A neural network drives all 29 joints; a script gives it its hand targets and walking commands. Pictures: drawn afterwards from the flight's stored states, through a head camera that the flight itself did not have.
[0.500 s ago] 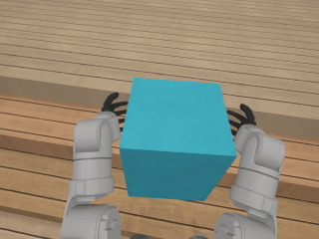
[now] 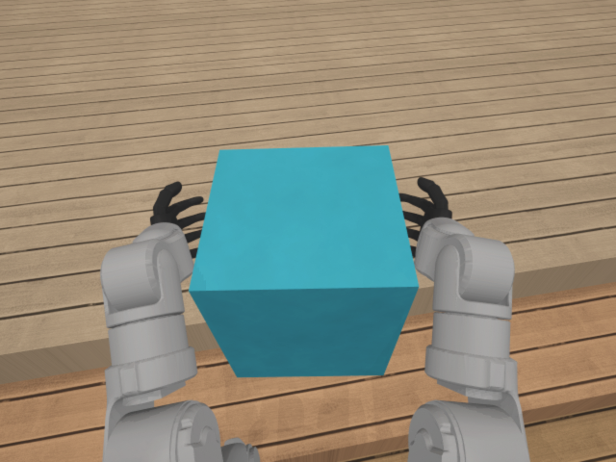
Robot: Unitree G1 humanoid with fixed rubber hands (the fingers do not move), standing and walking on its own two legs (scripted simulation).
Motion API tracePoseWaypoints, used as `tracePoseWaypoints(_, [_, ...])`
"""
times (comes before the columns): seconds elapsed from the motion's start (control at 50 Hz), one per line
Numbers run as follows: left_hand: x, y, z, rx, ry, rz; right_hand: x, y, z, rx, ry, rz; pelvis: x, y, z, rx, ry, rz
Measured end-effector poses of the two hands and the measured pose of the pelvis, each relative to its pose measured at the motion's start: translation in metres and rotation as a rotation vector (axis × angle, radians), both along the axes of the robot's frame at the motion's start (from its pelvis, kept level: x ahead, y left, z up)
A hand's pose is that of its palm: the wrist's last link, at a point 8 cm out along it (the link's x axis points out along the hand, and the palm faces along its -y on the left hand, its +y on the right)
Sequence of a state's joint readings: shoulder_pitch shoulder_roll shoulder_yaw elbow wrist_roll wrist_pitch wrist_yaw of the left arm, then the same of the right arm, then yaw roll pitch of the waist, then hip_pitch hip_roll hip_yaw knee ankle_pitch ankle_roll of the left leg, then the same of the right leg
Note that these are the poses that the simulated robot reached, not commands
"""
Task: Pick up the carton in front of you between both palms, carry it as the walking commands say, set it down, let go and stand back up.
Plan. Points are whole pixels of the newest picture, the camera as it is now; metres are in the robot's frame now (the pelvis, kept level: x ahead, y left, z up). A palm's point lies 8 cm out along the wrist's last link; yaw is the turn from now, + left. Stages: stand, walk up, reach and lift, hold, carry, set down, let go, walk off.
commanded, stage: carry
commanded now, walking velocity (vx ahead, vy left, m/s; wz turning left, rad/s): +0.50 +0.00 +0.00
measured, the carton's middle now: (307, 270) +0.36 -0.04 +0.07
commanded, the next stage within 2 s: none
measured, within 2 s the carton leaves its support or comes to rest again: neither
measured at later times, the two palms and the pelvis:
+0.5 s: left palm (158, 28) +0.63 +0.13 +0.28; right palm (375, 7) +0.66 -0.18 +0.29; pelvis +0.30 -0.06 +0.13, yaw +1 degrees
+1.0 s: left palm out of the picture +0.95 +0.10 +0.44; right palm out of the picture +0.94 -0.20 +0.43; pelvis +0.60 -0.02 +0.26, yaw -1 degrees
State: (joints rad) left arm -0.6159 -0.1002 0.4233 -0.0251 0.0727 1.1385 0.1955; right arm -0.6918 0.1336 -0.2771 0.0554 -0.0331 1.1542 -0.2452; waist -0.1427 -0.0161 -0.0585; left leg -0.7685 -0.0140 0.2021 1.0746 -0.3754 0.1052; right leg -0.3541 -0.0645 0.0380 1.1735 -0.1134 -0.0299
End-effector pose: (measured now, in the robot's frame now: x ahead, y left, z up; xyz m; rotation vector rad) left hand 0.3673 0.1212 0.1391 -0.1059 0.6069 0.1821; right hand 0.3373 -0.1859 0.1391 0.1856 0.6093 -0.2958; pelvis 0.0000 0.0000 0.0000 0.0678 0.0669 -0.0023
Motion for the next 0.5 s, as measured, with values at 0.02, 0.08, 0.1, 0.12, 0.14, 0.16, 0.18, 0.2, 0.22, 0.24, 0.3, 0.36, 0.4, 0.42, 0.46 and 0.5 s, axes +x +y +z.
tracePoseWaypoints(0.02, [0.009, 0.0, 0.002, -0.016, 0.014, -0.002, 0.005, 0.0, 0.005, -0.013, 0.014, -0.012, 0.008, 0.0, 0.01, 0.0, -0.005, 0.002])
tracePoseWaypoints(0.08, [0.03, 0.0, 0.02, -0.065, 0.028, 0.003, 0.026, 0.002, 0.027, -0.012, 0.022, -0.019, 0.033, 0.002, 0.04, -0.011, -0.013, 0.0])
tracePoseWaypoints(0.1, [0.038, 0.001, 0.029, -0.07, 0.021, 0.005, 0.036, 0.003, 0.037, -0.008, 0.011, -0.017, 0.042, 0.003, 0.049, -0.019, -0.015, -0.003])
tracePoseWaypoints(0.12, [0.046, 0.002, 0.039, -0.072, 0.007, 0.009, 0.046, 0.004, 0.048, -0.006, -0.005, -0.012, 0.052, 0.003, 0.057, -0.028, -0.016, -0.006])
tracePoseWaypoints(0.14, [0.055, 0.005, 0.05, -0.067, -0.012, 0.014, 0.058, 0.006, 0.059, -0.007, -0.024, -0.005, 0.061, 0.004, 0.064, -0.037, -0.017, -0.008])
tracePoseWaypoints(0.16, [0.064, 0.007, 0.061, -0.063, -0.033, 0.019, 0.07, 0.009, 0.071, -0.008, -0.047, 0.006, 0.071, 0.003, 0.071, -0.046, -0.017, -0.008])
tracePoseWaypoints(0.18, [0.075, 0.011, 0.072, -0.059, -0.056, 0.025, 0.082, 0.012, 0.083, -0.014, -0.07, 0.016, 0.082, 0.002, 0.076, -0.053, -0.016, -0.008])
tracePoseWaypoints(0.2, [0.085, 0.013, 0.083, -0.056, -0.078, 0.031, 0.095, 0.014, 0.095, -0.023, -0.093, 0.026, 0.092, 0.0, 0.08, -0.058, -0.014, -0.006])
tracePoseWaypoints(0.22, [0.096, 0.016, 0.093, -0.053, -0.099, 0.036, 0.107, 0.016, 0.106, -0.033, -0.114, 0.035, 0.104, -0.002, 0.084, -0.061, -0.012, -0.002])
tracePoseWaypoints(0.24, [0.107, 0.018, 0.102, -0.051, -0.115, 0.042, 0.12, 0.018, 0.117, -0.043, -0.13, 0.044, 0.116, -0.005, 0.087, -0.065, -0.011, 0.002])
tracePoseWaypoints(0.3, [0.141, 0.02, 0.122, -0.055, -0.137, 0.058, 0.157, 0.019, 0.141, -0.073, -0.152, 0.064, 0.155, -0.016, 0.095, -0.086, -0.017, 0.016])
tracePoseWaypoints(0.36, [0.179, 0.017, 0.133, -0.067, -0.124, 0.068, 0.2, 0.017, 0.153, -0.086, -0.14, 0.082, 0.198, -0.028, 0.103, -0.112, -0.016, 0.018])
tracePoseWaypoints(0.4, [0.207, 0.015, 0.137, -0.066, -0.1, 0.079, 0.233, 0.014, 0.154, -0.069, -0.119, 0.091, 0.227, -0.035, 0.108, -0.132, 0.0, 0.02])
tracePoseWaypoints(0.42, [0.221, 0.014, 0.138, -0.065, -0.088, 0.086, 0.25, 0.013, 0.154, -0.06, -0.107, 0.097, 0.242, -0.04, 0.11, -0.135, 0.005, 0.024])
tracePoseWaypoints(0.46, [0.244, 0.013, 0.141, -0.067, -0.06, 0.11, 0.286, 0.012, 0.151, -0.05, -0.078, 0.118, 0.272, -0.052, 0.117, -0.134, 0.002, 0.03])
tracePoseWaypoints(0.5, [0.262, 0.011, 0.144, -0.063, -0.03, 0.139, 0.321, 0.011, 0.147, -0.047, -0.04, 0.139, 0.295, -0.062, 0.129, -0.137, -0.015, 0.021])
